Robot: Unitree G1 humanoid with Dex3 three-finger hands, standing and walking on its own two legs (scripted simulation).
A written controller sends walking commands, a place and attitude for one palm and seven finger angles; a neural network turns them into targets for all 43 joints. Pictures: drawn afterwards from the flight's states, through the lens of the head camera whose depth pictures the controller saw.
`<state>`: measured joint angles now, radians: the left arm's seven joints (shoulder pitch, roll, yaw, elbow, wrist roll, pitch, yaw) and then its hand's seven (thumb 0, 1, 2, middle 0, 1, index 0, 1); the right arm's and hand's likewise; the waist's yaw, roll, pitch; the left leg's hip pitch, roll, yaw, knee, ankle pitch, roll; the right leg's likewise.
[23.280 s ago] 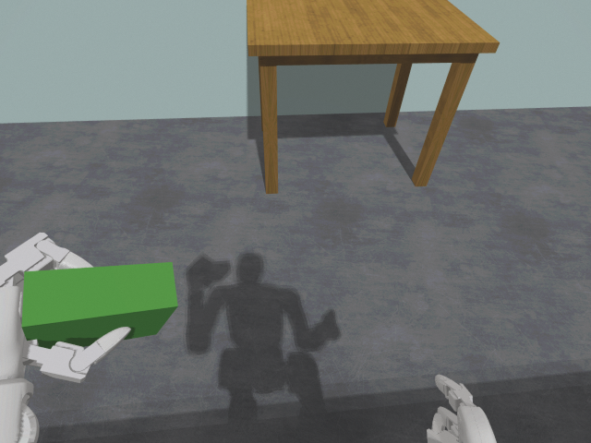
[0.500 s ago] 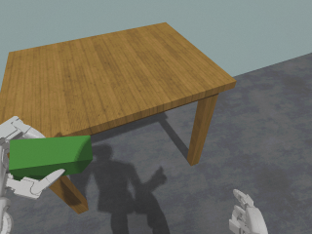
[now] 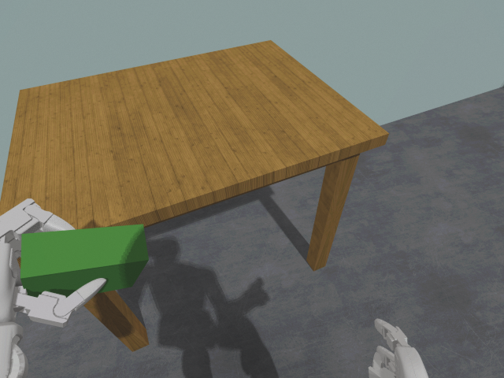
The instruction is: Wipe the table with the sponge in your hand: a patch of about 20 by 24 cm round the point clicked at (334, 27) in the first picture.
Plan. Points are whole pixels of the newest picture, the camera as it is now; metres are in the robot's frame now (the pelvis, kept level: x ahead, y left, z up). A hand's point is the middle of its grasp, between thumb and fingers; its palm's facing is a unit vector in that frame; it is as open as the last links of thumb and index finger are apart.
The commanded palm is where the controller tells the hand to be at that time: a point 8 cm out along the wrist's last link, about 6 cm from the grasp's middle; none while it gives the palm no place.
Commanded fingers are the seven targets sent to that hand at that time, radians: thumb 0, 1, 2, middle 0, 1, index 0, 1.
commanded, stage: come to a stop and stand still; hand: left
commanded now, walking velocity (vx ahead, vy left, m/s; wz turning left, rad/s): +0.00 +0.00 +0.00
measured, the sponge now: (104, 262) +0.23 +0.21 +0.13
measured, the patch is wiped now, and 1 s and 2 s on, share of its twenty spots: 0.00 0.00 0.00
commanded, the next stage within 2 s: look again from close up in 0.80 s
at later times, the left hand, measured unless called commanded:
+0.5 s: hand (75, 220) +0.27 +0.26 +0.16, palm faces +0.40 -0.83 -0.39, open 9.3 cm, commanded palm +0.22 +0.29 +0.18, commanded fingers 0.00 0.10 1.30 -1.20 -1.60 -1.20 -1.60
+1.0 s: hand (76, 217) +0.28 +0.26 +0.16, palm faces +0.41 -0.82 -0.40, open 9.3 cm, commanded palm +0.23 +0.29 +0.18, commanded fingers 0.00 0.10 1.30 -1.20 -1.60 -1.20 -1.60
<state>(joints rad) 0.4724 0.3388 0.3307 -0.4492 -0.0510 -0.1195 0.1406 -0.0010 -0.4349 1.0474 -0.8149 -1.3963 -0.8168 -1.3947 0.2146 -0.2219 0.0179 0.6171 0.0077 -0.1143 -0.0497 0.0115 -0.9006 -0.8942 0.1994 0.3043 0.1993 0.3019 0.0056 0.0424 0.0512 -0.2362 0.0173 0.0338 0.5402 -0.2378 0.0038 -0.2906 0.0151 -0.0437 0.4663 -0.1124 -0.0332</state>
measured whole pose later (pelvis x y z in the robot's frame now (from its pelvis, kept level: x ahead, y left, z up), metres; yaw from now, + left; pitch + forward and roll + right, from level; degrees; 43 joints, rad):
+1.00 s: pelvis +0.07 +0.01 +0.01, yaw +1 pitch -1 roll +0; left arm 0.47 0.33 0.31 -0.46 -0.07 -0.08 0.15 0.00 -0.43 1.05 -0.81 -1.40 -0.82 -1.40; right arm 0.16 -0.22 0.02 0.56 0.01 -0.04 -0.06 0.01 -0.90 -0.89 0.20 0.30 0.20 0.30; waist 0.02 0.04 0.05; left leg -0.14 0.00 0.03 0.44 -0.29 0.01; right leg -0.22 0.00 -0.04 0.44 -0.20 -0.01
